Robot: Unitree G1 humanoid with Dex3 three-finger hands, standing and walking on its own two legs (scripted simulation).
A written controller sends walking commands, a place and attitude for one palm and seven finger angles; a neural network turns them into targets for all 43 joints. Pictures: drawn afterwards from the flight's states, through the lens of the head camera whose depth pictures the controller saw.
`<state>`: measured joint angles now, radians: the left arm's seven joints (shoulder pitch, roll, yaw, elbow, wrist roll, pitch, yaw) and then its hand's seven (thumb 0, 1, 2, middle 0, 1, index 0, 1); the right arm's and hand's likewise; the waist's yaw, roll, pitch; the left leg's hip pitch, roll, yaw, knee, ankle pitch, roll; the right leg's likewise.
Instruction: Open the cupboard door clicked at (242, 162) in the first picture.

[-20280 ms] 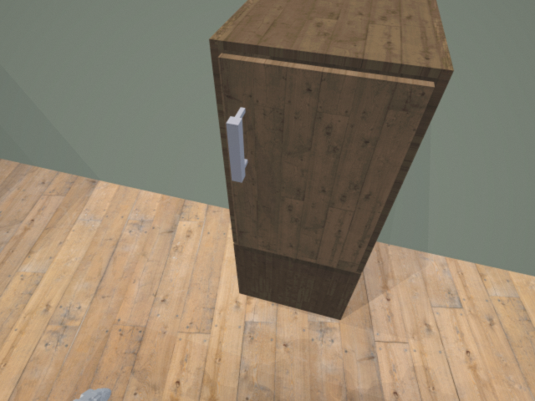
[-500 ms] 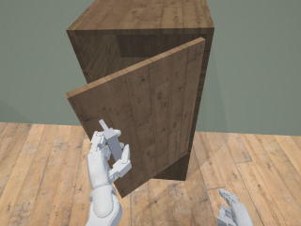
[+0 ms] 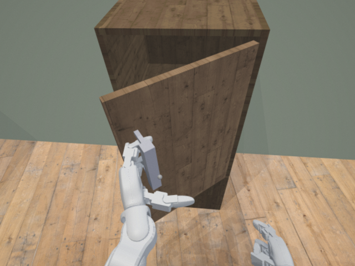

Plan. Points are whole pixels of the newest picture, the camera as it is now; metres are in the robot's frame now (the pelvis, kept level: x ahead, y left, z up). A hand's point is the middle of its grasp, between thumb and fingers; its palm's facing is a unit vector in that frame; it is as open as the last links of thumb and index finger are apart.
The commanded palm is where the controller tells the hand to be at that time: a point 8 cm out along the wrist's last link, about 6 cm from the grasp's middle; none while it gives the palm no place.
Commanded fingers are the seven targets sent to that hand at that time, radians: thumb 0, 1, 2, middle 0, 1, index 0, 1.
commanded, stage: open thumb and fingers to let go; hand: left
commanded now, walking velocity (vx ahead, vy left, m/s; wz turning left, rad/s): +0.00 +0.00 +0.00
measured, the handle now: (147, 160) +0.33 +0.09 +0.08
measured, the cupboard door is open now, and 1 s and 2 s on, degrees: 38 43 43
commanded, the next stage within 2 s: slide the hand sideways off the handle in 0.12 s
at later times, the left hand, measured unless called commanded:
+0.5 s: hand (165, 197) +0.24 +0.04 +0.09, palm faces -0.14 -0.99 -0.01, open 16.3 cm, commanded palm +0.23 +0.07 +0.08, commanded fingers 0.00 -0.50 0.30 -0.15 -0.30 -0.15 -0.30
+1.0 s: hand (150, 210) +0.21 +0.07 +0.09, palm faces -0.09 -1.00 +0.00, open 16.2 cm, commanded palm +0.18 +0.12 +0.08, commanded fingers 0.00 -0.50 0.30 -0.15 -0.30 -0.15 -0.30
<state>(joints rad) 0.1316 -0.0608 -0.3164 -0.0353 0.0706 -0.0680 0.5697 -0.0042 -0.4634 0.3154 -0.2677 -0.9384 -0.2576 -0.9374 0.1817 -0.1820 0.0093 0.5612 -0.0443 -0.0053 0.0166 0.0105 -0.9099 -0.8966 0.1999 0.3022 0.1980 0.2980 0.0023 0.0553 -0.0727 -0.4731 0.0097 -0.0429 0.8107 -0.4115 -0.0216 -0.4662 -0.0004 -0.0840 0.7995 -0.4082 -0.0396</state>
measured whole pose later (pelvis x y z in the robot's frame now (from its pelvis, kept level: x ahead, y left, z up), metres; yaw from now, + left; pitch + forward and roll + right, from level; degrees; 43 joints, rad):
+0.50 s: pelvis -0.02 +0.02 -0.01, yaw +0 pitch +4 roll -1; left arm 0.15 0.00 -0.36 -0.08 0.02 -0.14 0.16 -0.01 -0.50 0.30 -0.17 -0.35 -0.13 -0.37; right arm 0.24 -0.22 0.02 0.51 0.00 -0.07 0.01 0.01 -0.91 -0.90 0.20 0.30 0.20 0.30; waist 0.02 0.07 -0.04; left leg -0.52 -0.02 -0.03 0.87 -0.42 0.01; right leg -0.51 -0.03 -0.07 0.86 -0.41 -0.01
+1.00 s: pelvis +0.01 +0.01 -0.01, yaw -1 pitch +5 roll +0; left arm 0.49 0.07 -0.28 -0.34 0.00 -0.15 0.08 -0.01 -0.50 0.30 -0.17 -0.31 -0.18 -0.32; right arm 0.25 -0.21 0.03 0.42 -0.01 -0.06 0.01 0.01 -0.91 -0.90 0.20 0.30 0.20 0.30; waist 0.01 0.04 -0.07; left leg -0.50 0.00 -0.01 0.86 -0.45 -0.01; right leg -0.51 -0.01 -0.05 0.86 -0.44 -0.02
